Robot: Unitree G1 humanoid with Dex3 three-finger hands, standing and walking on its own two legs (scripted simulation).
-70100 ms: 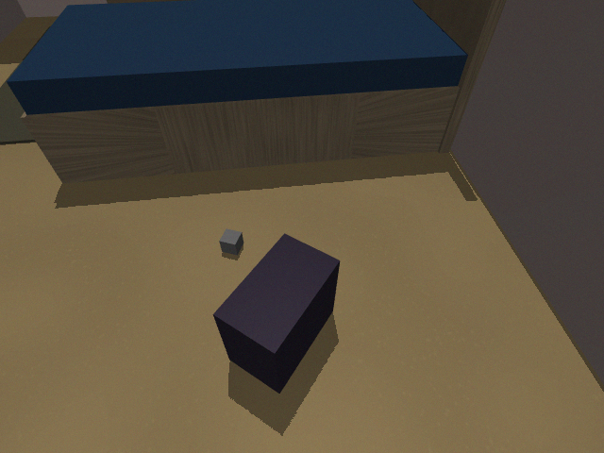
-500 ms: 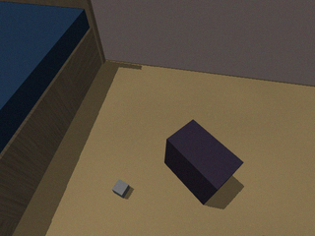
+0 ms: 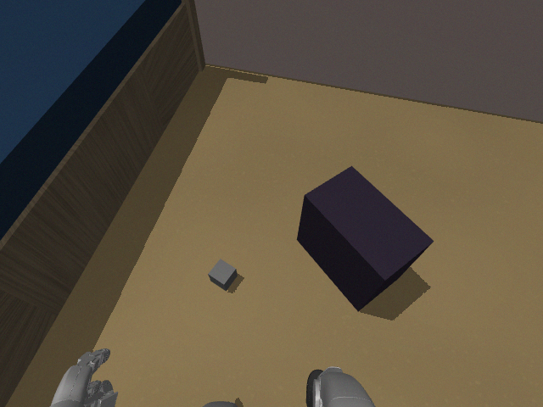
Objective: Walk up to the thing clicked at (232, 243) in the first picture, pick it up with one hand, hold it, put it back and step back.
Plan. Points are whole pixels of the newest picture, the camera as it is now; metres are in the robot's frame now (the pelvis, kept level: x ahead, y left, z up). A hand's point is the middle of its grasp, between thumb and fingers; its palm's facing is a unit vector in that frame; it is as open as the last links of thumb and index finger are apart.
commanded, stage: step back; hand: left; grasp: from above
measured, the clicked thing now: (223, 275) +0.57 +0.19 -0.71
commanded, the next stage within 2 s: none
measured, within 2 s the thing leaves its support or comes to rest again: neither
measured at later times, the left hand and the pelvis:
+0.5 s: hand out of the picture -0.03 +0.26 -0.13, palm faces -0.12 -0.90 -0.42, open 7.4 cm; pelvis -0.13 +0.00 +0.01, yaw -7 degrees
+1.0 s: hand out of the picture -0.14 +0.29 -0.13, palm faces -0.08 -0.93 -0.35, open 7.4 cm; pelvis -0.28 +0.03 +0.02, yaw -6 degrees
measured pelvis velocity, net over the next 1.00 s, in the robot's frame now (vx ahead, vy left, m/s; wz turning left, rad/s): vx -0.28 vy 0.03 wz -0.11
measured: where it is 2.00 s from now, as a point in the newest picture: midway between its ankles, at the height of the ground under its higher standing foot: outside the picture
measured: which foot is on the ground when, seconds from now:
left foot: down 0.00-0.44, up 0.46-0.76, down 0.78-1.00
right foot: down 0.00-0.02, up 0.04-0.38, down 0.40-0.80, up 0.82-1.00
